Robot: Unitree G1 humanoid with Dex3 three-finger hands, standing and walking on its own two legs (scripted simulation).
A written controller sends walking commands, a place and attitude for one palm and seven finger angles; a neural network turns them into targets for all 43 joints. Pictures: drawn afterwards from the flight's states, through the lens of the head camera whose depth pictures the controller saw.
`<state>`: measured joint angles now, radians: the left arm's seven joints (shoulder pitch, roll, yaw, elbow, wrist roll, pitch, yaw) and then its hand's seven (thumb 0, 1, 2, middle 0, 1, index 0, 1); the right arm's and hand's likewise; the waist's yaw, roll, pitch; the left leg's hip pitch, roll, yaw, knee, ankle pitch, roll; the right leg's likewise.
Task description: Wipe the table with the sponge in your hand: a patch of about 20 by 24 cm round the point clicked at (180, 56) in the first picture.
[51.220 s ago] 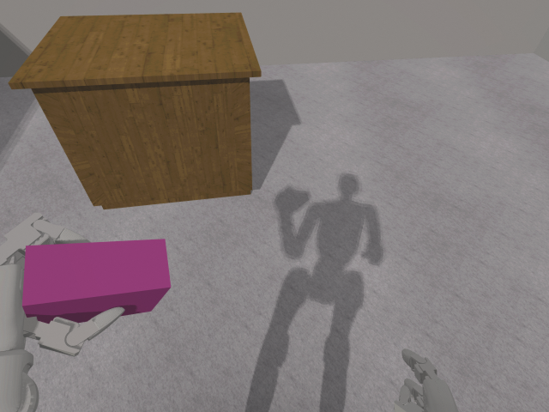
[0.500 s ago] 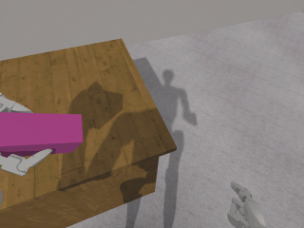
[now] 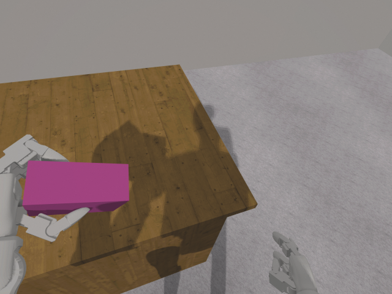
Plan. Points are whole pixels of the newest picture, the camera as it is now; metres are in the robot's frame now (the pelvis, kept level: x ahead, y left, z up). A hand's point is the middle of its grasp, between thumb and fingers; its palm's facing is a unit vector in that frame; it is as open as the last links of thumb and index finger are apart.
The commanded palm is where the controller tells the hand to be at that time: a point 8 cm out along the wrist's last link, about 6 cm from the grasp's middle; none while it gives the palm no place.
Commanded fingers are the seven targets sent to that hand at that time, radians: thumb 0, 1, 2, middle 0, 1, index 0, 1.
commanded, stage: come to a stop and stand still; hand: left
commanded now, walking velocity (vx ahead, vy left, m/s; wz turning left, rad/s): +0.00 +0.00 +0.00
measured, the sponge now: (93, 190) +0.24 +0.20 +0.13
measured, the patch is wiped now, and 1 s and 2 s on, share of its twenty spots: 0.00 0.00 0.00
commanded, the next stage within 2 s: look again from close up in 0.40 s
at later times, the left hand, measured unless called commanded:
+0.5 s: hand (42, 190) +0.21 +0.25 +0.16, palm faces +0.36 -0.85 -0.38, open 10.0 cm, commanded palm +0.15 +0.29 +0.17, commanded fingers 0.00 0.10 1.30 -1.20 -1.60 -1.20 -1.60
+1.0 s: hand (71, 191) +0.22 +0.22 +0.16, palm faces +0.36 -0.85 -0.37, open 10.0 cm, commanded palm +0.16 +0.26 +0.17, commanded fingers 0.00 0.10 1.30 -1.20 -1.60 -1.20 -1.60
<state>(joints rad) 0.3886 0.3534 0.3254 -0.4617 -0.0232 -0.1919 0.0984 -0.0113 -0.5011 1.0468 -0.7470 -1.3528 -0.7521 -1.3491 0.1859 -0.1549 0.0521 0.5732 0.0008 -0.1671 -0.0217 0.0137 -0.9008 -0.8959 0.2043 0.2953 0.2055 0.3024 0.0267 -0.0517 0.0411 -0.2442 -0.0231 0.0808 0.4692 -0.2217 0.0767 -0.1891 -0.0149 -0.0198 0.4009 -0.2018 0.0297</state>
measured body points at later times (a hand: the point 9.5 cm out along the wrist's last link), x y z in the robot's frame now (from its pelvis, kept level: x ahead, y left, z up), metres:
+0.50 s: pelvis -0.01 +0.01 +0.00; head +0.02 +0.03 +0.45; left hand +0.19 +0.30 +0.18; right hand +0.17 -0.21 -0.07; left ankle +0.02 +0.06 -0.74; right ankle +0.01 -0.14 -0.74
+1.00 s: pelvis +0.00 -0.03 +0.00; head +0.01 -0.02 +0.45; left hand +0.19 +0.26 +0.18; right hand +0.18 -0.26 -0.07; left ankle +0.02 +0.06 -0.74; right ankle +0.01 -0.14 -0.74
